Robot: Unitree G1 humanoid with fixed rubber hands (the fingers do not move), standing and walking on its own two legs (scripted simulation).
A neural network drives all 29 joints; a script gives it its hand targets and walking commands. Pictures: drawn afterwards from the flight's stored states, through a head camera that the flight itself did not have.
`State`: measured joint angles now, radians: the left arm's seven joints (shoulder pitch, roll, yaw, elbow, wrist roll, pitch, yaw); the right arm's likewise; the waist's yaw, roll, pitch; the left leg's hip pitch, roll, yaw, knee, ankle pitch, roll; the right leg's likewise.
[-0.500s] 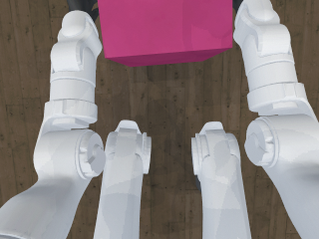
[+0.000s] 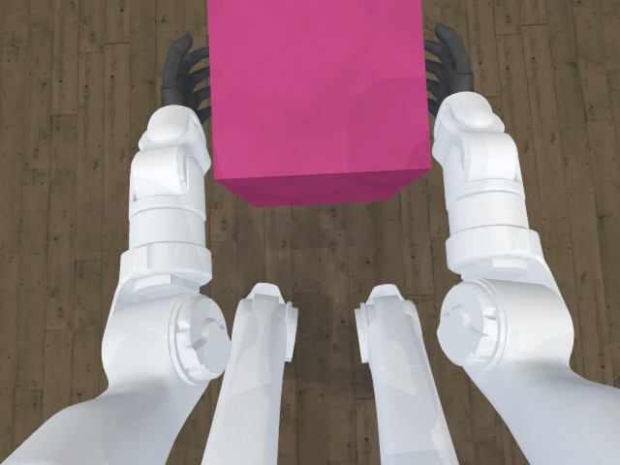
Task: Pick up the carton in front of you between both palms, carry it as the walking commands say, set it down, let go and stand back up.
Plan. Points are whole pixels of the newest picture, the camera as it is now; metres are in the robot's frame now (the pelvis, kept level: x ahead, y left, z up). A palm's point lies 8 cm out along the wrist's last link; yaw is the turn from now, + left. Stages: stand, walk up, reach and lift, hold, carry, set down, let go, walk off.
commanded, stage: reach and lift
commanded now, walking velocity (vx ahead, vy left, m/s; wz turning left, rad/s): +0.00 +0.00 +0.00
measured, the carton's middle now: (316, 116) +0.53 +0.01 -0.13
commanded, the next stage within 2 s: none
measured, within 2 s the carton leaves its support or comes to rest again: neither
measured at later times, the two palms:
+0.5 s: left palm (106, 89) +0.45 +0.16 +0.10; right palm (549, 77) +0.46 -0.14 +0.10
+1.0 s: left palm out of the picture +0.40 +0.15 +0.25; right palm out of the picture +0.41 -0.15 +0.25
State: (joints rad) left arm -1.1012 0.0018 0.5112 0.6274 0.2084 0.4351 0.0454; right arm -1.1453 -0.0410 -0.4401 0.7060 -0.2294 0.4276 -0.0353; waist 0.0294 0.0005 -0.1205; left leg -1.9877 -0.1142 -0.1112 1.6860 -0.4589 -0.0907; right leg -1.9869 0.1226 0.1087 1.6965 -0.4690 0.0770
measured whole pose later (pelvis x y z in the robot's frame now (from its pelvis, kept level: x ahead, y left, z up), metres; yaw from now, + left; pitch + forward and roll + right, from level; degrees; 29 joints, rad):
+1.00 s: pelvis +0.10 +0.00 +0.25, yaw +0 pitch +7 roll +0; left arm -0.30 -0.15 0.28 0.46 0.21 0.47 0.03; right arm -0.30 0.14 -0.28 0.48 -0.21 0.46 -0.03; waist 0.01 0.00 -0.12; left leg -0.46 -0.05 -0.15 0.62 -0.29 -0.02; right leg -0.46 0.06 0.15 0.62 -0.29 0.02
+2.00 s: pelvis +0.11 +0.00 +0.27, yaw +0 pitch -4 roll +0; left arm -0.24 -0.15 0.21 0.29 0.27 0.68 0.00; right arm -0.24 0.15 -0.21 0.29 -0.27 0.68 -0.01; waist 0.00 0.00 -0.02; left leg -0.10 -0.03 -0.15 0.38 -0.20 -0.02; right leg -0.09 0.03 0.14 0.37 -0.21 0.02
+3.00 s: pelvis +0.11 +0.00 +0.27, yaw +0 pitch -6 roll +0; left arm -0.25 -0.15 0.21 0.23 0.28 0.76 -0.01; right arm -0.25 0.15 -0.21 0.23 -0.27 0.77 0.00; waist 0.00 0.00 0.00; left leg -0.05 -0.03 -0.14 0.36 -0.19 -0.02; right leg -0.05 0.03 0.13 0.35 -0.20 0.02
